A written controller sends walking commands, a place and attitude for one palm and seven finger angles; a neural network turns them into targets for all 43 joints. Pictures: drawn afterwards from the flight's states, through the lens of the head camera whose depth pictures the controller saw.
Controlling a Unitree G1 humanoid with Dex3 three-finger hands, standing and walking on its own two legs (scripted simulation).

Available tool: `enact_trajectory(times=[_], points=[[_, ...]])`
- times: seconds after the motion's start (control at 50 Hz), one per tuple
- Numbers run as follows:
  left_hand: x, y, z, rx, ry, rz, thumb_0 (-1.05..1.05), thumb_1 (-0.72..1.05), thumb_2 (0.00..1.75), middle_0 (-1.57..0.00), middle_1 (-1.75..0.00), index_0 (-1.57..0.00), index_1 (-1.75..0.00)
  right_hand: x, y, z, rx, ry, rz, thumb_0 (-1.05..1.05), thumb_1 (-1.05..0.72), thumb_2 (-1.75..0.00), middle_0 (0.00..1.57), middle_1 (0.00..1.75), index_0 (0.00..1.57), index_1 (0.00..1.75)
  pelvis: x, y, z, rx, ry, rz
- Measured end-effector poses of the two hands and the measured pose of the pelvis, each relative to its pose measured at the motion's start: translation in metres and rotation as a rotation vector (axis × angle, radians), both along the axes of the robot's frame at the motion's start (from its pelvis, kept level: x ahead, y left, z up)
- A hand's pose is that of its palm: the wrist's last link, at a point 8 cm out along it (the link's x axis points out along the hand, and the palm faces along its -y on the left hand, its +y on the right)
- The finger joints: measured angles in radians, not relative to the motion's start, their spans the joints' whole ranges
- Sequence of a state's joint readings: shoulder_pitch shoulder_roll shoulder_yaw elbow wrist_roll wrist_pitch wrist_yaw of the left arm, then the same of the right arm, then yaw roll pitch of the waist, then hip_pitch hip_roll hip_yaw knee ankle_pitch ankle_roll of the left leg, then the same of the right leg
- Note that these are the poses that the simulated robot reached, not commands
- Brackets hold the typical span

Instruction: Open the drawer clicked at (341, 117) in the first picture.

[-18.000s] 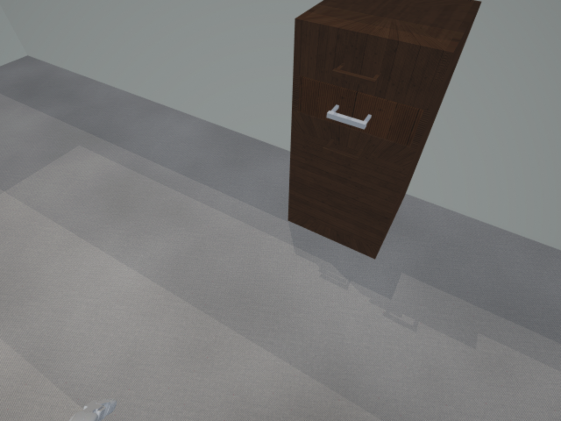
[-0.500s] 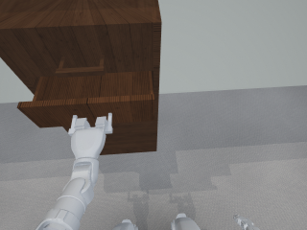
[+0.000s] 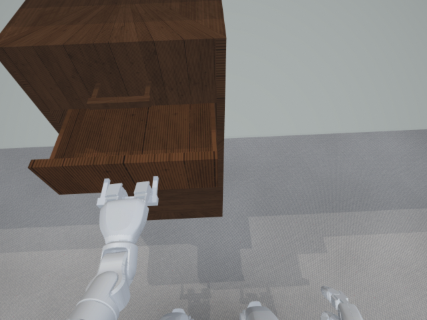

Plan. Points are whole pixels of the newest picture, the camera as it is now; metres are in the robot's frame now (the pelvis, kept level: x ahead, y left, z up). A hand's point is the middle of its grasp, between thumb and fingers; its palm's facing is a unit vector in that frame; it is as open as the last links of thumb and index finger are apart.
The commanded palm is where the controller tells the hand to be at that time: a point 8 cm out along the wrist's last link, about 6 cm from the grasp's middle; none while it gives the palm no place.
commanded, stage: pull the drawer open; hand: left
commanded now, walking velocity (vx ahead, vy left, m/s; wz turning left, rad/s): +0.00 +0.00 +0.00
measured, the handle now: (129, 192) +0.38 +0.20 -0.04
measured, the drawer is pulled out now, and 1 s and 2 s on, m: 0.16 0.26 0.30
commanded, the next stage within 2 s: open the thumb to release the handle in 1.80 s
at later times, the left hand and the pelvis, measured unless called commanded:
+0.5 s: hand (131, 251) +0.26 +0.18 -0.06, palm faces -0.02 -0.06 -1.00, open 5.7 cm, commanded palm +0.22 +0.18 -0.01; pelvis +0.00 +0.00 +0.00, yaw +0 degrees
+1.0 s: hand (128, 274) +0.22 +0.17 -0.06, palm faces -0.01 -0.09 -1.00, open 5.7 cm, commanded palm +0.17 +0.18 -0.01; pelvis +0.00 -0.01 -0.01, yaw +0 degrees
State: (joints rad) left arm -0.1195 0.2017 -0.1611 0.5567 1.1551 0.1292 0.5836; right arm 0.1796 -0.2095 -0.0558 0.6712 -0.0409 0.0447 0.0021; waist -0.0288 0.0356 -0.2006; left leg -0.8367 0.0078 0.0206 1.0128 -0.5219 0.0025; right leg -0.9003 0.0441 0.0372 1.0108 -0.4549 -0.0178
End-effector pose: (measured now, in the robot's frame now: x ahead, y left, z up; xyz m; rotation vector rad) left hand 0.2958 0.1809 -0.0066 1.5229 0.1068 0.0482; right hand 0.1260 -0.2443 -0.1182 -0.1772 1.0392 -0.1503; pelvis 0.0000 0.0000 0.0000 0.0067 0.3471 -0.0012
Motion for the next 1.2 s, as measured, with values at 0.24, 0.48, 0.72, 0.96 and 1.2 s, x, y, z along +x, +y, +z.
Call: enact_trajectory(times=[0.24,0.48,0.72,0.96,1.2], points=[[-0.027,-0.002,0.0,-0.008,-0.009,0.005,0.01,0.77,0.82,-0.28,-1.29,-0.35,-1.27,0.024,-0.001,0.004,0.002,-0.058,0.029,0.01,-0.9,-0.9,0.2,0.3,0.2,0.3,0.002,-0.002,-0.002,0.003,-0.012,0.001],[-0.052,-0.004,0.0,-0.016,-0.014,0.017,0.02,0.77,0.84,-0.27,-1.28,-0.36,-1.28,0.042,0.008,0.005,0.023,-0.102,0.072,0.01,-0.9,-0.9,0.2,0.3,0.2,0.3,0.001,-0.004,-0.004,0.004,-0.026,0.006],[-0.071,-0.004,0.0,-0.031,-0.011,0.023,0.02,0.76,0.83,-0.27,-1.29,-0.37,-1.27,0.052,0.013,0.007,0.035,-0.135,0.09,0.01,-0.9,-0.9,0.2,0.3,0.2,0.3,0.001,-0.005,-0.006,0.01,-0.031,0.0],[-0.094,-0.005,0.0,-0.045,-0.018,0.019,0.02,0.77,0.83,-0.26,-1.29,-0.37,-1.27,0.058,0.012,0.007,0.032,-0.164,0.115,0.01,-0.9,-0.9,0.2,0.3,0.2,0.3,-0.001,-0.006,-0.01,0.012,-0.034,-0.001],[-0.111,-0.006,0.0,-0.05,-0.01,0.021,0.02,0.76,0.82,-0.26,-1.3,-0.37,-1.27,0.062,0.016,0.005,0.048,-0.191,0.135,0.01,-0.9,-0.9,0.2,0.3,0.2,0.3,-0.006,-0.009,-0.014,0.018,-0.039,-0.002]])
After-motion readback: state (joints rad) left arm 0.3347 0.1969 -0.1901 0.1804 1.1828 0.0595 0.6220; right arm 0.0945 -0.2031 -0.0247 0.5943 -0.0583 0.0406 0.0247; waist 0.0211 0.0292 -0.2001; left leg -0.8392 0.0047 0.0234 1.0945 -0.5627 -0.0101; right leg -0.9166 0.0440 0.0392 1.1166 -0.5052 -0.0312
